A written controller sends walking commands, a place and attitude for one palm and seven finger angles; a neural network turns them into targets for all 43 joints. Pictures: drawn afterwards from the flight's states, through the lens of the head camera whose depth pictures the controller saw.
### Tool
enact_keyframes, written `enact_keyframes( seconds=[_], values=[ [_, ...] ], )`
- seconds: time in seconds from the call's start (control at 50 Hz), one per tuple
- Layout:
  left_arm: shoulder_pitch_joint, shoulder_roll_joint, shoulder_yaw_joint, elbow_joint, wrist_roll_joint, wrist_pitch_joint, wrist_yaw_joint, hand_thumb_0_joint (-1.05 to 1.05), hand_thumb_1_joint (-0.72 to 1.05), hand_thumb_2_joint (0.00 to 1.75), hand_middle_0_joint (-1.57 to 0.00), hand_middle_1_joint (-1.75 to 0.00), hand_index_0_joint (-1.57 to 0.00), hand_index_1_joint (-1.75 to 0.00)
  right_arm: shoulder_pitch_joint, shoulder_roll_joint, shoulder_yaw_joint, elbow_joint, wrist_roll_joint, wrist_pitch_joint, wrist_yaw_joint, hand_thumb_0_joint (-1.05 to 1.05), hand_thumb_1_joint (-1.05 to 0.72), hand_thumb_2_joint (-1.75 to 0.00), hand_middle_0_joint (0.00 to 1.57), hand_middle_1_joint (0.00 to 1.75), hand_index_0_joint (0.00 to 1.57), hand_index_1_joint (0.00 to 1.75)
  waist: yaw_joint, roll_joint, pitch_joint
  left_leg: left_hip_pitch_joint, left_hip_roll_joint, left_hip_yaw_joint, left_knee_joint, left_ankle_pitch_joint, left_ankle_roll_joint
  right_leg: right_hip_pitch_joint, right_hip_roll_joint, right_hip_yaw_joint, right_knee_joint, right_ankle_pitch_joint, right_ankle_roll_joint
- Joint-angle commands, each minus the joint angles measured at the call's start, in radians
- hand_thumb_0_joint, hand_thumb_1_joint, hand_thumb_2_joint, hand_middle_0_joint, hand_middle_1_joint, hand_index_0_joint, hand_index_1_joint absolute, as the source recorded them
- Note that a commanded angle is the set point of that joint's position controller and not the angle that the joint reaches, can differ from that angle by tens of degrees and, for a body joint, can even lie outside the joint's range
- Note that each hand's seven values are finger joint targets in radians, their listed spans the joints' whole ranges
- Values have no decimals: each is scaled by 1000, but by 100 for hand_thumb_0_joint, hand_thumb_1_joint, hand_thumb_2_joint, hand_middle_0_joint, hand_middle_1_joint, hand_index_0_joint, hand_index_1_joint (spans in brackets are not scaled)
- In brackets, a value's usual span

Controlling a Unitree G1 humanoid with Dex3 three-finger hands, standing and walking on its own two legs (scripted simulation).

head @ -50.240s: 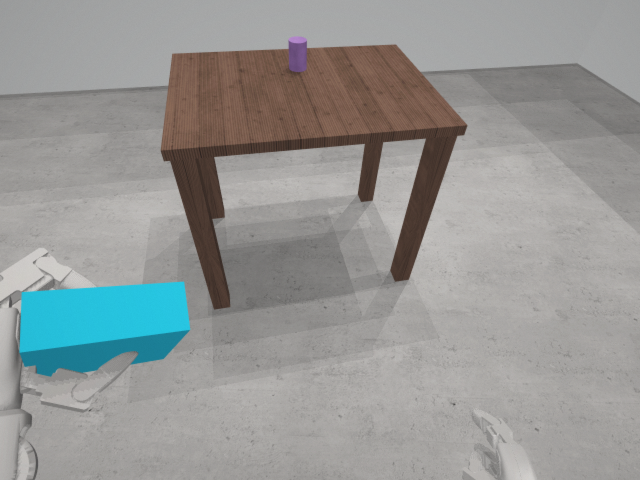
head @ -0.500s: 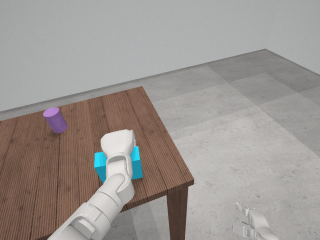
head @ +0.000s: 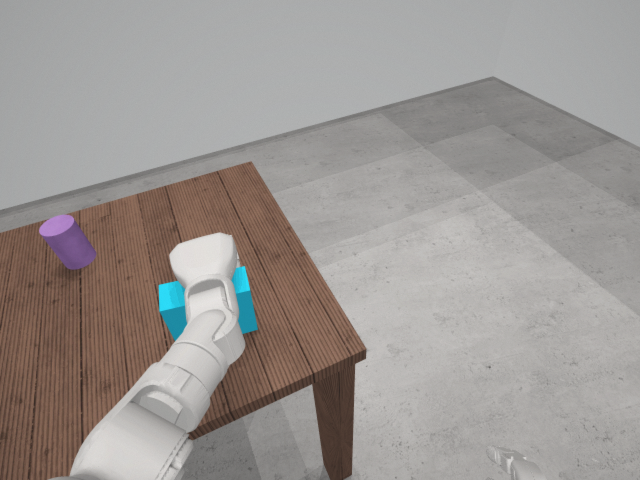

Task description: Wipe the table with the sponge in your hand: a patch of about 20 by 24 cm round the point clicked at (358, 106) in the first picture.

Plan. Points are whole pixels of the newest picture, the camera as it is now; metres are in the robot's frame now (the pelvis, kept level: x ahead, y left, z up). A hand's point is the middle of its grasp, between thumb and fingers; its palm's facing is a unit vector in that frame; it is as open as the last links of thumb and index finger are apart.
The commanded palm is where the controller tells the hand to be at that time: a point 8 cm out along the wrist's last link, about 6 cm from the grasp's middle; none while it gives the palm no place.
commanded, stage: wipe forward along the third lane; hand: left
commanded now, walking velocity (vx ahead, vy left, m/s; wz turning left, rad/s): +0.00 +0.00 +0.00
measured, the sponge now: (214, 317) +0.36 +0.19 -0.02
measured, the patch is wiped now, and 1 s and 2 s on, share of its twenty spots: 0.85 0.90 0.90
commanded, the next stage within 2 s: wipe back along the third lane in 0.88 s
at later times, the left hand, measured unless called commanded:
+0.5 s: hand (203, 264) +0.42 +0.21 +0.04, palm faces -0.07 -0.04 -1.00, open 9.0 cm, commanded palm +0.40 +0.21 +0.07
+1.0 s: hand (197, 242) +0.46 +0.23 +0.04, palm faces -0.09 -0.02 -1.00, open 9.1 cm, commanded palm +0.44 +0.23 +0.07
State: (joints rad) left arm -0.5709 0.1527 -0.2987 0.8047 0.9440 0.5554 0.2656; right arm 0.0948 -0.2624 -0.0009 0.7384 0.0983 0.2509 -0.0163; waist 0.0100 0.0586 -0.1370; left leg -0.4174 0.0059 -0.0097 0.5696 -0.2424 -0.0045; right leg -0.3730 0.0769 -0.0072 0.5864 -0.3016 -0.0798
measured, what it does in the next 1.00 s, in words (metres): stands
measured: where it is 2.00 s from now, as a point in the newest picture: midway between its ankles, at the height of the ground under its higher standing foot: outside the picture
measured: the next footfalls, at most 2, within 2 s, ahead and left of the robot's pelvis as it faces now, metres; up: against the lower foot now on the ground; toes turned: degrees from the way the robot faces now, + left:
none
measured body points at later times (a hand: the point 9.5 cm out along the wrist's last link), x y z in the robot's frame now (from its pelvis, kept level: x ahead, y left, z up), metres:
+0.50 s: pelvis +0.01 +0.01 +0.00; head +0.02 -0.01 +0.45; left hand +0.42 +0.21 +0.10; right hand +0.14 -0.24 -0.13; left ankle +0.03 +0.13 -0.73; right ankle +0.00 -0.07 -0.73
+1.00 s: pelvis +0.00 +0.03 -0.01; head +0.05 +0.03 +0.44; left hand +0.46 +0.23 +0.10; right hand +0.09 -0.23 -0.14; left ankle +0.03 +0.13 -0.73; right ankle +0.00 -0.07 -0.73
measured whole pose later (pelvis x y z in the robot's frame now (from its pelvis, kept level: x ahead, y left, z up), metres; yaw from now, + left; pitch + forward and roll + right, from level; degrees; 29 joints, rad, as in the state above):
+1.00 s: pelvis +0.00 +0.03 -0.01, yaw +0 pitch +13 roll -1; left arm -0.96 0.27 -0.18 1.25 0.96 0.45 0.33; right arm 0.18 -0.25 0.00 0.79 0.07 0.18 0.01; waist -0.09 0.04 -0.15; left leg -0.61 0.00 -0.01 0.65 -0.26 0.03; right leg -0.54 0.07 -0.01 0.60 -0.30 -0.04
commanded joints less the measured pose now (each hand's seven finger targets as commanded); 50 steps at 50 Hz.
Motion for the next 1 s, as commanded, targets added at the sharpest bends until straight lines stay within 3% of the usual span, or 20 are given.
enact_keyframes(
  seconds=[0.0,0.08,0.22,0.24,0.34,0.42,0.48,0.6,0.64,0.7,0.76,0.82,0.84,0.92,0.98],
  values=[
    [-223,150,45,-1,16,-3,34,0,10,130,-120,-160,-120,-160,-159,-106,-27,-156,-6,-51,-5,0,-90,-90,20,30,20,30,-1,-175,-126,-3,-40,15,-39,22,49,86,-62,103,-134,207,28],
    [-285,167,48,29,24,-13,36,0,10,130,-120,-160,-120,-160,-144,-109,-28,-148,-6,-55,-8,0,-90,-90,20,30,20,30,-15,-180,-118,-12,-38,16,-38,5,50,64,-62,98,-138,173,33],
    [-331,259,111,113,31,-42,46,0,10,130,-120,-160,-120,-160,-107,-117,-26,-127,-14,-63,-14,0,-90,-90,20,30,20,30,-18,-175,-151,-35,-35,18,-27,20,51,79,-66,108,-126,209,37],
    [-352,233,94,97,24,-48,42,0,10,130,-120,-160,-120,-160,-108,-112,-27,-135,-13,-62,-13,0,-90,-90,20,30,20,30,-18,-158,-176,-33,-36,18,-30,38,50,96,-67,101,-120,238,36],
    [-388,224,82,126,40,-62,40,0,10,130,-120,-160,-120,-160,-84,-114,-32,-132,-12,-59,-5,0,-90,-90,20,30,20,30,-36,-148,-184,-25,-32,18,-21,61,53,81,-66,90,-114,277,36],
    [-360,251,109,153,39,-71,51,0,10,130,-120,-160,-120,-160,-67,-119,-32,-123,-18,-60,-3,0,-90,-90,20,30,20,30,-29,-144,-196,-28,-31,21,-13,78,53,81,-65,86,-109,310,35],
    [-439,217,78,178,39,-76,56,0,10,130,-120,-160,-120,-160,-57,-119,-34,-113,-15,-63,-1,0,-90,-90,20,30,20,30,-56,-144,-157,-28,-24,15,-18,52,54,25,-62,65,-112,253,38],
    [-518,249,103,236,43,-84,74,0,10,130,-120,-160,-120,-160,-25,-125,-36,-87,-22,-72,0,0,-90,-90,20,30,20,30,-67,-144,-204,-28,-18,9,-7,71,53,11,-58,48,-95,257,37],
    [-562,212,79,240,41,-83,76,0,10,130,-120,-160,-120,-160,-20,-119,-37,-86,-22,-74,2,0,-90,-90,20,30,20,30,-78,-127,-228,-18,-14,5,-10,82,51,2,-54,34,-88,252,36],
    [-560,249,109,292,47,-80,88,0,10,130,-120,-160,-120,-160,3,-126,-38,-71,-28,-78,6,0,-90,-90,20,30,20,30,-76,-130,-238,-26,-12,4,3,88,52,-5,-53,36,-83,263,36],
    [-618,234,88,310,47,-80,89,0,10,130,-120,-160,-120,-160,13,-127,-40,-64,-28,-81,8,0,-90,-90,20,30,20,30,-96,-124,-234,-27,-7,-2,4,83,51,-31,-49,26,-81,242,38],
    [-656,272,111,343,53,-79,94,0,10,130,-120,-160,-120,-160,35,-132,-37,-53,-32,-86,11,0,-90,-90,20,30,20,30,-102,-107,-238,-36,-4,-4,9,81,52,-45,-47,26,-77,236,37],
    [-676,253,103,336,45,-81,92,0,10,130,-120,-160,-120,-160,34,-129,-40,-56,-32,-88,11,0,-90,-90,20,30,20,30,-105,-108,-256,-32,-4,-7,8,94,52,-39,-47,22,-74,247,37],
    [-719,318,130,385,60,-82,97,0,10,130,-120,-160,-120,-160,66,-140,-37,-39,-36,-95,10,0,-90,-90,20,30,20,30,-121,-99,-251,-50,0,-6,16,73,54,-64,-44,24,-74,215,40],
    [-680,253,98,398,61,-87,93,0,10,130,-120,-160,-120,-160,82,-134,-44,-46,-36,-101,21,0,-90,-90,20,30,20,30,-113,-79,-272,-33,2,-8,24,101,52,-78,-37,11,-63,230,36]
  ],
)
